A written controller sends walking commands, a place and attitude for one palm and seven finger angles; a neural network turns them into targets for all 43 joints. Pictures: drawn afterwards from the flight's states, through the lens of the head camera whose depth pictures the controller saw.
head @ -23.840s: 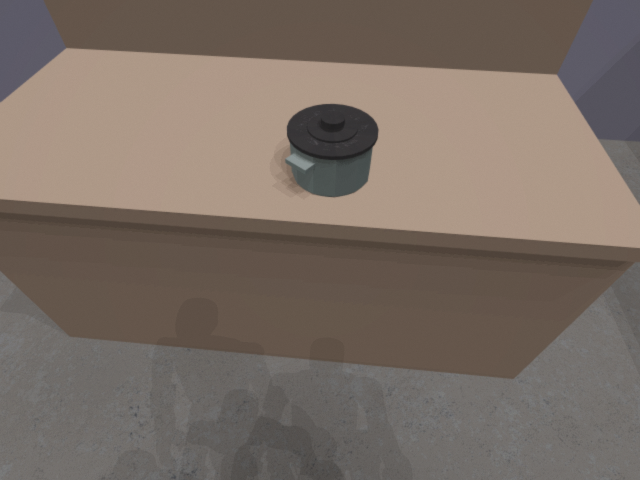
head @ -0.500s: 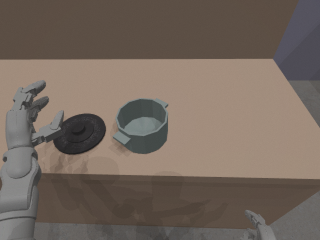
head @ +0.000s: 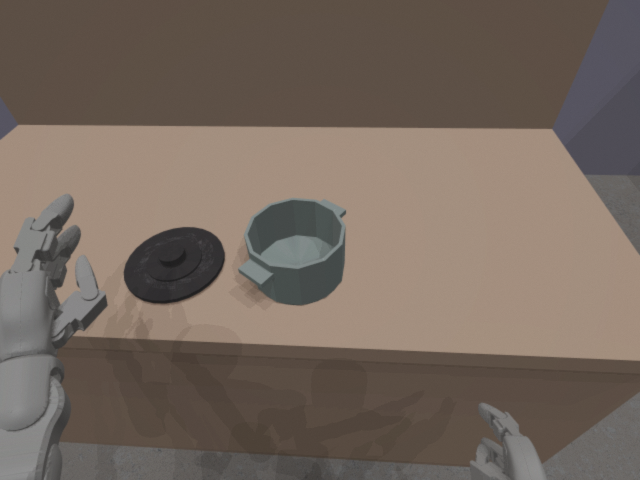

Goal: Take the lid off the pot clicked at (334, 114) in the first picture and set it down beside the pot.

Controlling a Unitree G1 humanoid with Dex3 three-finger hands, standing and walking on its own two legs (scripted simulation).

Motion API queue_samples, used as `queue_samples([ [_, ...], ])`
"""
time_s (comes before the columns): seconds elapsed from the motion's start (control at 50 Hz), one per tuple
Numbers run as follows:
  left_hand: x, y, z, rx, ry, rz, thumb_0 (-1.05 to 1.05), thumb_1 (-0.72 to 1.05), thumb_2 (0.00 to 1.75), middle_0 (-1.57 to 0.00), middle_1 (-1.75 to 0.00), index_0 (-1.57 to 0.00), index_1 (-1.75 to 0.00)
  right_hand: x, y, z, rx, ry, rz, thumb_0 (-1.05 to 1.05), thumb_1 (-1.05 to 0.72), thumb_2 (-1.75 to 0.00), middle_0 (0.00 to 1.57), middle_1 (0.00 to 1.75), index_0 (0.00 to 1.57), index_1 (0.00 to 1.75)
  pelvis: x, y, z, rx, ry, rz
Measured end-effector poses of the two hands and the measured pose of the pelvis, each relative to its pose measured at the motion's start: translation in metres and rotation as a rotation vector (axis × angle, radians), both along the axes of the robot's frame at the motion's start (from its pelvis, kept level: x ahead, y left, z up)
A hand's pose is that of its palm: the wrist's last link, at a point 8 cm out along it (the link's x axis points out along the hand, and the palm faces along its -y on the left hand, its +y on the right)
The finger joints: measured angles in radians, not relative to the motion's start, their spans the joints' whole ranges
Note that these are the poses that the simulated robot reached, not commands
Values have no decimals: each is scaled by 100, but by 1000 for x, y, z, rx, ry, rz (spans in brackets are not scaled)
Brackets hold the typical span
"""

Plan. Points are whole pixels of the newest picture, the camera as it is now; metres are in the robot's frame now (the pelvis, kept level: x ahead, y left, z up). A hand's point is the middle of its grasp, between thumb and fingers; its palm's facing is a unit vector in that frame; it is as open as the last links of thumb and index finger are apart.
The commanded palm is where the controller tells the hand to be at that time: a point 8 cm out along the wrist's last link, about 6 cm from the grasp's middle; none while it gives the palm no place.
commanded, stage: draw the hand back to the body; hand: left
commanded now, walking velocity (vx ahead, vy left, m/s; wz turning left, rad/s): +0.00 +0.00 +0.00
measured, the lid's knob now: (171, 254) +0.48 +0.32 -0.04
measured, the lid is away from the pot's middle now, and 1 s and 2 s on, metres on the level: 0.23 0.23 0.23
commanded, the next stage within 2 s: step back with the hand held close in 0.56 s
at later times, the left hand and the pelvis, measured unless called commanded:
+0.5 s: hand (66, 357) +0.18 +0.25 +0.16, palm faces +0.39 -0.84 -0.38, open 7.4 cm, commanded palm +0.13 +0.29 +0.17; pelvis +0.00 +0.01 +0.00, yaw +0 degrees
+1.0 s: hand (73, 364) +0.18 +0.26 +0.14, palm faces +0.21 -0.85 -0.48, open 7.4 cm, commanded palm +0.11 +0.31 +0.17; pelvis -0.03 +0.03 -0.01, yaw -2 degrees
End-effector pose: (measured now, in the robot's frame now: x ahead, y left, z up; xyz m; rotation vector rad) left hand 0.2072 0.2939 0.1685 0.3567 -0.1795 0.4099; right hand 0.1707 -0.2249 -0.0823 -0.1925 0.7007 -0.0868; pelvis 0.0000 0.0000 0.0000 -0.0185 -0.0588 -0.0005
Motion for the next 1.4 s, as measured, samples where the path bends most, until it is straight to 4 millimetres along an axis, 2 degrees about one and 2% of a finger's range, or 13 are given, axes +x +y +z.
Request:
queue_samples([
  [0.2,-29,-1,-1,31,21,-16,1,89,90,-21,-30,-21,-30,0,5,4,-8,-26,3,1,-90,-90,20,30,20,30,-1,5,-1,-3,-1,-2],
  [0.46,-63,-2,2,67,45,-19,1,89,90,-21,-30,-21,-30,12,21,11,-2,-71,23,1,-90,-90,20,30,20,30,1,14,-2,-8,1,-3],
  [0.68,-66,1,6,75,27,-7,1,89,90,-21,-30,-21,-30,18,33,11,6,-83,48,1,-90,-90,21,30,20,30,1,17,-3,-7,0,0],
  [0.72,-64,4,12,103,7,-16,1,89,90,-21,-30,-21,-30,16,33,12,2,-74,46,1,-90,-90,21,30,20,30,0,17,-3,-8,4,-8],
  [0.8,-56,14,20,155,-39,-30,1,89,90,-21,-30,-21,-30,7,27,14,-20,-38,24,1,-90,-90,21,30,20,30,-6,18,-2,-8,25,-26],
  [0.88,-48,9,8,146,-7,-102,1,89,90,-20,-30,-20,-30,-9,17,15,-46,-7,-28,1,-90,-90,21,30,20,30,-13,24,-3,-5,47,-37],
  [0.94,-49,4,-2,154,42,-170,1,89,90,-20,-30,-21,-30,-24,10,16,-63,14,-75,1,-90,-90,21,30,20,30,-19,28,-4,-1,60,-37],
  [1.0,-57,5,-6,186,71,-215,1,89,90,-21,-30,-21,-30,-39,6,16,-77,32,-110,1,-90,-90,20,30,20,30,-25,31,-6,0,67,-31],
  [1.1,-78,14,2,246,46,-208,1,89,90,-21,-31,-21,-30,-58,10,12,-81,40,-119,1,-90,-90,20,30,20,30,-37,34,-10,7,66,-21],
  [1.26,-108,16,4,210,-35,-106,1,89,90,-21,-30,-21,-30,-74,26,-4,-29,17,-75,1,-90,-90,20,30,20,30,-58,31,-18,-2,48,-15],
  [1.4,-121,12,-1,176,-66,-107,1,89,90,-21,-30,-21,-30,-90,26,-2,-50,8,-70,1,-90,-90,21,30,20,30,-73,31,-20,-15,58,-7],
])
